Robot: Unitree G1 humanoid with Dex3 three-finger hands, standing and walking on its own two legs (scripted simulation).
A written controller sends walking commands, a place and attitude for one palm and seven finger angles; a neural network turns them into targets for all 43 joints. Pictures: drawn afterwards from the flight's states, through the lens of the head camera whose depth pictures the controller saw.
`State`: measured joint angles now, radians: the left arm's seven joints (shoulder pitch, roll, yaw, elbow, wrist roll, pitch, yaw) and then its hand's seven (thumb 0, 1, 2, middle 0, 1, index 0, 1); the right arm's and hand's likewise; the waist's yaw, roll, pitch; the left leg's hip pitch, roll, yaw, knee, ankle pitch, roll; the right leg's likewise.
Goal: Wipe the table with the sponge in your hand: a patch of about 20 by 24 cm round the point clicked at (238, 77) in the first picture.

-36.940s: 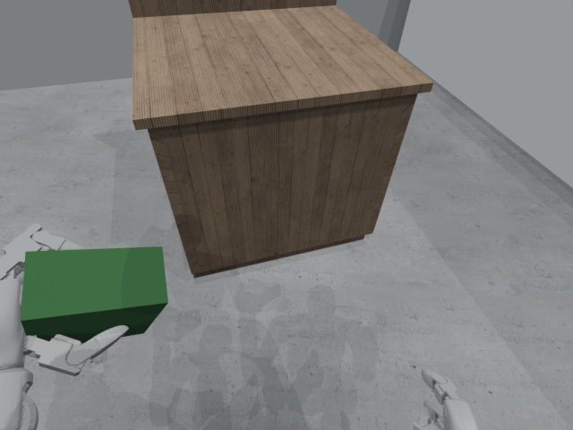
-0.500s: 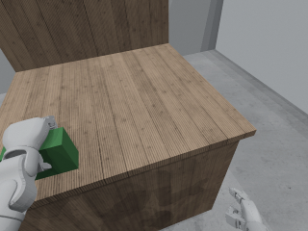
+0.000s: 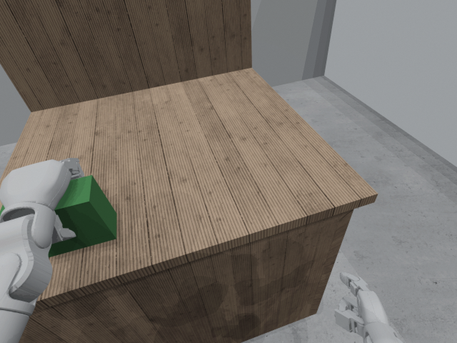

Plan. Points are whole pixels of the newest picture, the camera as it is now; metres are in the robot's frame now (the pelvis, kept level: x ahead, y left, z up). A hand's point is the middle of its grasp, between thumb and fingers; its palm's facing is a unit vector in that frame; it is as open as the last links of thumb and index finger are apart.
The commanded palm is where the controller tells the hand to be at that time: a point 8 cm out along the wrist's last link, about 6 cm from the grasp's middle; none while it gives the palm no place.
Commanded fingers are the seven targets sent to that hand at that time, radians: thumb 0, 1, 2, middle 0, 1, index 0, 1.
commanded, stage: lift the sponge slowly off the table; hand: left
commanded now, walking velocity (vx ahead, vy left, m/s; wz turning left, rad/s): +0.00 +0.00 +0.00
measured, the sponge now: (69, 224) +0.25 +0.34 +0.10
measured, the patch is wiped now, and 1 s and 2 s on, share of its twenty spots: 1.00 1.00 1.00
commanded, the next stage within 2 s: bring the sponge back beside the body in 0.92 s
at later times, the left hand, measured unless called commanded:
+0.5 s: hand (53, 189) +0.26 +0.32 +0.19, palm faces +0.13 -0.01 -0.99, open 10.1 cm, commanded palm +0.22 +0.32 +0.25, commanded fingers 0.00 0.10 1.30 -1.20 -1.60 -1.20 -1.60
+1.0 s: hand (43, 181) +0.26 +0.34 +0.20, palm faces +0.09 -0.01 -1.00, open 10.1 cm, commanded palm +0.22 +0.33 +0.27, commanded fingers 0.00 0.10 1.30 -1.20 -1.60 -1.20 -1.60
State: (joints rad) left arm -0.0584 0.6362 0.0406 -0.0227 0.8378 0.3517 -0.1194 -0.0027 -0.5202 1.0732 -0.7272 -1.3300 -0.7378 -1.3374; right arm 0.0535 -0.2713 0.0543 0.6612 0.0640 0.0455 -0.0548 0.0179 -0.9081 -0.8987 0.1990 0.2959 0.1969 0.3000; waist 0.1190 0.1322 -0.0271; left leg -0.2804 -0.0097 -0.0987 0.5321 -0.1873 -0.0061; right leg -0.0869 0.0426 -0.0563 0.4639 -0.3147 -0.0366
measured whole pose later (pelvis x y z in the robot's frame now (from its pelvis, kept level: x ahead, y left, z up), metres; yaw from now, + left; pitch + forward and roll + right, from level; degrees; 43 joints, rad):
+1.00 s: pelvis -0.02 +0.01 +0.00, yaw +0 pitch -4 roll -2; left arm -0.31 0.69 -0.02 0.05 0.85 0.41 -0.24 0.00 -0.52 1.07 -0.73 -1.33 -0.74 -1.34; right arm 0.04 -0.27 0.07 0.66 0.08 0.02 -0.08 0.02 -0.91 -0.90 0.20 0.30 0.20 0.30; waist 0.14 0.13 -0.01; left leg -0.29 -0.02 -0.10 0.50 -0.13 0.00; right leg -0.12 0.03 -0.06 0.47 -0.29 -0.03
